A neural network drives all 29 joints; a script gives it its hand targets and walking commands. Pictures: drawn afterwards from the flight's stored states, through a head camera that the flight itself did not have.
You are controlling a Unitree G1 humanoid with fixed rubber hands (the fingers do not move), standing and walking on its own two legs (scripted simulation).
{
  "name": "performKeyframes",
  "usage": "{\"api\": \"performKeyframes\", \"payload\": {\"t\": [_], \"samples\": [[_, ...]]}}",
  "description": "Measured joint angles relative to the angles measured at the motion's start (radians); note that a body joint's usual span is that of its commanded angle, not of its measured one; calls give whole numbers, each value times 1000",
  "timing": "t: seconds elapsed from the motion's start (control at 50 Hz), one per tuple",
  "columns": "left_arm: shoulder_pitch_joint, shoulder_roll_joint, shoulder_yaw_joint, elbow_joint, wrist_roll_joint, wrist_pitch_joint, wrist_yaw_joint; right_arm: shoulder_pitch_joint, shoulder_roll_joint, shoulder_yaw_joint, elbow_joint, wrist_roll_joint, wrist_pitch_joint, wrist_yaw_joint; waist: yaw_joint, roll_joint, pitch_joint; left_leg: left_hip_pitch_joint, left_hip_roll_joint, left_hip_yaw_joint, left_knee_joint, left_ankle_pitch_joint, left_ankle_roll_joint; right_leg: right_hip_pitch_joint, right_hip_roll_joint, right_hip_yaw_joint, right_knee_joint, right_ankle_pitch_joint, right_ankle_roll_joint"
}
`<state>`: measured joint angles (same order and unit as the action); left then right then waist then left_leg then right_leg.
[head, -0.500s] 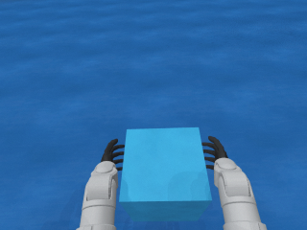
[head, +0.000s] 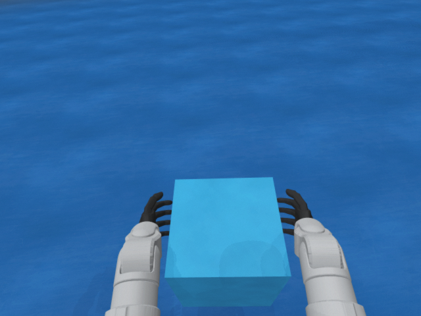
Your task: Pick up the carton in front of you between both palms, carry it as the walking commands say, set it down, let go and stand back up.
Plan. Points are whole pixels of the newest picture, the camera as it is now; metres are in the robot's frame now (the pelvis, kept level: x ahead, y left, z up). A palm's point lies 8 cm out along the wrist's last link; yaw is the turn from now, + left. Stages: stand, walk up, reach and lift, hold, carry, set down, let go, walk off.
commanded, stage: hold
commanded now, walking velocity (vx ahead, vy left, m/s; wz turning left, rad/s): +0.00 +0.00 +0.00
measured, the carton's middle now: (225, 246) +0.30 +0.00 -0.07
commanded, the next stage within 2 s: set down in 0.42 s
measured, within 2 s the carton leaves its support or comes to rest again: neither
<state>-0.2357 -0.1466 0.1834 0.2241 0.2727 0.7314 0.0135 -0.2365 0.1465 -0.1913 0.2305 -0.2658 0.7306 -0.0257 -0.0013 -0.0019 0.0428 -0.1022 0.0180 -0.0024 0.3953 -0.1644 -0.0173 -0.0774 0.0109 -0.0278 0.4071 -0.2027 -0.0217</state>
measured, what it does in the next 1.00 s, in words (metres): stands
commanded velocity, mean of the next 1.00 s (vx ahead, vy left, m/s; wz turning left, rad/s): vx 0.00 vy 0.00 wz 0.00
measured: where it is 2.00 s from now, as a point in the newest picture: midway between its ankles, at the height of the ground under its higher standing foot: outside the picture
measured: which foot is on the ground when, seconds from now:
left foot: down 0.00-1.00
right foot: down 0.00-1.00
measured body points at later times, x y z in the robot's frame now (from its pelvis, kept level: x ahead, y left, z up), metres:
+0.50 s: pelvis +0.00 +0.03 +0.00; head -0.05 +0.03 +0.44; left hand +0.31 +0.17 +0.04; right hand +0.29 -0.14 +0.04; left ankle +0.04 +0.13 -0.74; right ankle +0.02 -0.10 -0.74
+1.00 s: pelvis -0.02 +0.01 -0.05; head +0.17 +0.01 +0.36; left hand +0.36 +0.16 -0.13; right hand +0.36 -0.14 -0.13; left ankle +0.04 +0.13 -0.74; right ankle +0.02 -0.10 -0.74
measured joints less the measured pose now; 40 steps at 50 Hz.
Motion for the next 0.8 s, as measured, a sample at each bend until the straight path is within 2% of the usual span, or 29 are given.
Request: {"api": "performKeyframes", "payload": {"t": [0.26,0.56,0.68,0.8], "samples": [[-53,-12,63,68,38,3,-18,-60,14,-56,87,-37,-7,28,1,-8,-19,5,-34,-15,34,-16,27,-3,3,62,22,5,20],[-89,-22,92,105,47,-8,-15,-94,24,-94,122,-59,-20,28,8,-11,-24,3,-51,-15,38,-34,39,-12,4,101,34,-14,29],[-188,-55,209,219,119,-82,-14,-188,57,-206,233,-131,-95,23,14,-15,-9,-66,-52,-19,95,-61,36,-84,10,105,99,-46,26],[-273,-64,297,308,181,-236,-19,-271,80,-298,312,-196,-244,13,16,-12,5,-270,-49,-32,203,-91,26,-282,23,97,201,-74,24]]}}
